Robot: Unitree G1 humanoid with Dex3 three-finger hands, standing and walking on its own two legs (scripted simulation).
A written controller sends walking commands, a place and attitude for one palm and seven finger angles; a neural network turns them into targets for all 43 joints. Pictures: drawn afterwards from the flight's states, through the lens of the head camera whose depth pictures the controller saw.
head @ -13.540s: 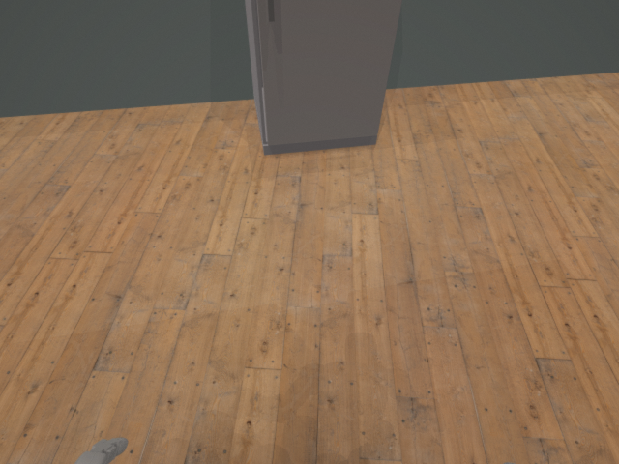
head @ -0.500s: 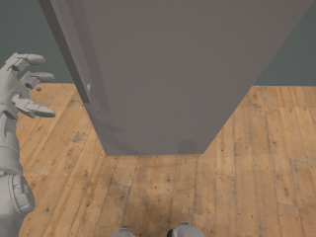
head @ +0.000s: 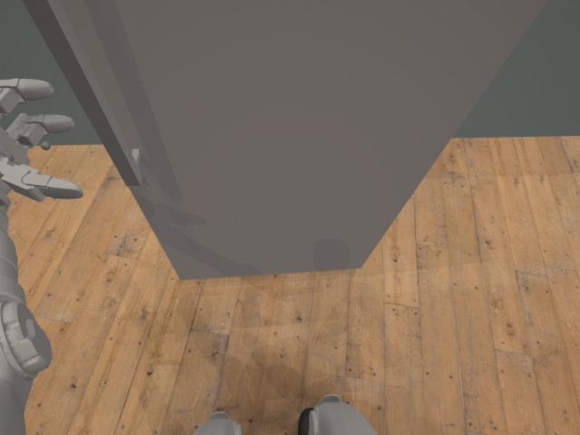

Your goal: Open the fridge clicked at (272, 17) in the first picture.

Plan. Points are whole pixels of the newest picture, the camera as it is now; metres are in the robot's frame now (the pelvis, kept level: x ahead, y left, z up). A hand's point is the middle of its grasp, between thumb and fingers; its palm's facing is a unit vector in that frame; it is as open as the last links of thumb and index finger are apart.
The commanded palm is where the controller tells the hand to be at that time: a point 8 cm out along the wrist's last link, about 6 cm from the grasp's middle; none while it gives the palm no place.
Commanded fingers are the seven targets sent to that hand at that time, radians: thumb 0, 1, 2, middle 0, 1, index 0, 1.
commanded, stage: move the hooked fingers beside the handle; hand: left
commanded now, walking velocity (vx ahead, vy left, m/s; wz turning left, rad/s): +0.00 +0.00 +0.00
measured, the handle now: (62, 18) +0.52 +0.23 +0.23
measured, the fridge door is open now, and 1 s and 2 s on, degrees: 0 0 0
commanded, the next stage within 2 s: feel for the door with the fingertips in 0.44 s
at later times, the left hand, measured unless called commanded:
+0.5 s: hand (44, 155) +0.45 +0.29 +0.10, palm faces +0.04 -1.00 +0.01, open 14.0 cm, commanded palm +0.42 +0.33 +0.10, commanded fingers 0.00 -0.50 0.30 -0.30 -1.20 -0.30 -1.20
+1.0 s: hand (88, 150) +0.46 +0.24 +0.09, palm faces +0.04 -1.00 +0.00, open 13.9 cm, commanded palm +0.44 +0.30 +0.10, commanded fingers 0.00 -0.50 0.30 -0.30 -1.20 -0.30 -1.20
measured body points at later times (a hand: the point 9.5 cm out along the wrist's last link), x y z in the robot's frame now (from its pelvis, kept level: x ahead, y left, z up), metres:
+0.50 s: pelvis +0.00 +0.00 +0.00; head +0.10 +0.03 +0.44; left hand +0.44 +0.34 +0.10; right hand +0.07 -0.26 -0.10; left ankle -0.02 +0.10 -0.69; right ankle +0.03 -0.12 -0.69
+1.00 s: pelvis +0.00 +0.00 +0.00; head +0.09 +0.02 +0.44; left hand +0.45 +0.29 +0.10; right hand +0.04 -0.26 -0.10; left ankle -0.02 +0.10 -0.69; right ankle +0.03 -0.12 -0.69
